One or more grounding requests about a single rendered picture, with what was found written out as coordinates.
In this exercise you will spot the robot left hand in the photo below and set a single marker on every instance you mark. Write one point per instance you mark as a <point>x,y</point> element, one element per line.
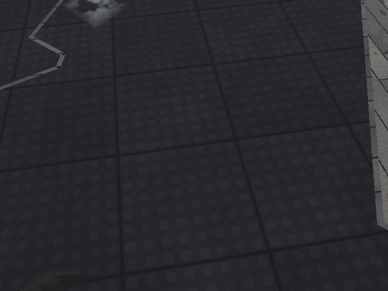
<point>59,281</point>

